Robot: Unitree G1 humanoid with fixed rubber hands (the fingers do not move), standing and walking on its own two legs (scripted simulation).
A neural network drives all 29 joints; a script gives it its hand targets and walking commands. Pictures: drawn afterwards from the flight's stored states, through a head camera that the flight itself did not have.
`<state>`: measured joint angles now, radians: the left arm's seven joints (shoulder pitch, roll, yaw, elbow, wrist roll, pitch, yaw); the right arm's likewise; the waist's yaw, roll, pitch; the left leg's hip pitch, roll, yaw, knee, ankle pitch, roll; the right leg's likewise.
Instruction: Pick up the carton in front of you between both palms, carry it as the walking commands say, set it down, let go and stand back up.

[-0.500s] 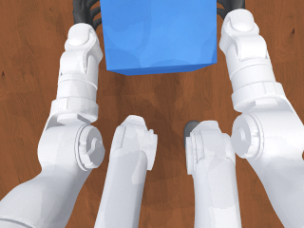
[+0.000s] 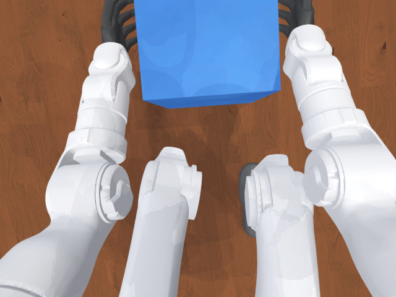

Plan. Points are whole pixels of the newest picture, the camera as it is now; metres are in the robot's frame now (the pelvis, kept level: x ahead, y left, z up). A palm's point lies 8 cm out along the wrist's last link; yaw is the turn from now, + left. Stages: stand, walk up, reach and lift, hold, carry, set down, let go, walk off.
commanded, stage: set down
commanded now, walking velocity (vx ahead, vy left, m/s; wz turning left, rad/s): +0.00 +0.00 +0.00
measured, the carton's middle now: (207, 51) +0.51 +0.03 -0.25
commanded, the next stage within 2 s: let go in 1.94 s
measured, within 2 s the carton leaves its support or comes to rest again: rests again in 0.70 s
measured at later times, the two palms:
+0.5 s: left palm (115, 41) +0.50 +0.18 -0.17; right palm (300, 23) +0.54 -0.12 -0.17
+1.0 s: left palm (94, 36) +0.51 +0.22 -0.17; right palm (323, 17) +0.55 -0.16 -0.17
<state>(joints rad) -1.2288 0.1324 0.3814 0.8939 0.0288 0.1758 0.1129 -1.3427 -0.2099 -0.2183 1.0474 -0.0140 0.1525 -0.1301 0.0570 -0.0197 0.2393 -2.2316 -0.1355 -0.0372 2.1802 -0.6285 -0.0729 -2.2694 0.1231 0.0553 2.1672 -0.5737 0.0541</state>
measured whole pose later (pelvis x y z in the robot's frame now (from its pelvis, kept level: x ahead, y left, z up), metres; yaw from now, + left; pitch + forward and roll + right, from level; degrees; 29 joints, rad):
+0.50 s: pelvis -0.01 +0.00 -0.01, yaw +1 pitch +36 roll +2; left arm -1.32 0.15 0.47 0.96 0.15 0.16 -0.01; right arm -1.44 -0.24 -0.32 1.13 -0.12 0.14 -0.02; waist 0.06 -0.02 0.31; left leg -2.22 -0.10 -0.02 2.19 -0.61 -0.06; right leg -2.26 0.10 0.04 2.19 -0.55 0.03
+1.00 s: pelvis +0.00 +0.00 -0.01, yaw +1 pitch +36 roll +1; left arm -1.30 0.33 0.15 1.00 -0.25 0.03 0.11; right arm -1.38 -0.43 -0.02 1.05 0.24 0.05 -0.09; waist 0.06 0.01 0.35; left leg -2.24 -0.06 0.01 2.22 -0.60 -0.02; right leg -2.26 0.05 0.03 2.22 -0.58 0.02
